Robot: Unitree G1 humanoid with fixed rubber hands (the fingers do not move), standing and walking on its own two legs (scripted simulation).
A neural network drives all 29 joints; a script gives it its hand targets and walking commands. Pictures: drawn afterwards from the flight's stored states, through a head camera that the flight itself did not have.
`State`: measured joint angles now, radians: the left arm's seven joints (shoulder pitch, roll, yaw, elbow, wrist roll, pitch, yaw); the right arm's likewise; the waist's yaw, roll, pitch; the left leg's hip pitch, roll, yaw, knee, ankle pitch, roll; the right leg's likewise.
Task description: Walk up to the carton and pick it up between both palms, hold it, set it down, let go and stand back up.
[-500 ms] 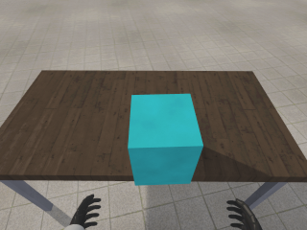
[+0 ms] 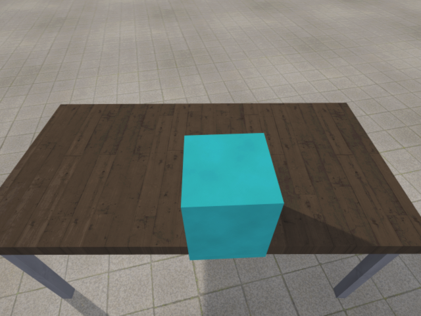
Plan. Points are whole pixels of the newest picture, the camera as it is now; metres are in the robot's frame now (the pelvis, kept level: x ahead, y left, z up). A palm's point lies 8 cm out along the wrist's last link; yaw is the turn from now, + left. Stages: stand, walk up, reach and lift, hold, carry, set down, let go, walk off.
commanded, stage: stand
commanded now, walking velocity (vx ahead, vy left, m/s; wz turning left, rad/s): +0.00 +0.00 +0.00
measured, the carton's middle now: (226, 197) +0.42 -0.01 -0.07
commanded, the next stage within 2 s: none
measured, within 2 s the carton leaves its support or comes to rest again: neither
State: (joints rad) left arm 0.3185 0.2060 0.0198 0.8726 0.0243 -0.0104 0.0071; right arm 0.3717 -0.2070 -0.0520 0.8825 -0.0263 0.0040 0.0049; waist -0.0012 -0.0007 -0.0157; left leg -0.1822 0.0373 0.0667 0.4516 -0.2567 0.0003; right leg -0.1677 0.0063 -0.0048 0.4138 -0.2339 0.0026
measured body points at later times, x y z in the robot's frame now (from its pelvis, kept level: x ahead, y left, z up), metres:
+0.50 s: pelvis -0.01 +0.02 +0.00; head -0.02 +0.02 +0.45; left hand -0.03 +0.23 -0.16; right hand -0.05 -0.20 -0.16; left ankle -0.01 +0.11 -0.74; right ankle -0.01 -0.12 -0.74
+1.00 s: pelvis -0.01 +0.03 +0.00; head -0.02 +0.03 +0.45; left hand -0.05 +0.23 -0.17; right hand -0.06 -0.18 -0.16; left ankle -0.01 +0.11 -0.74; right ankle -0.01 -0.12 -0.74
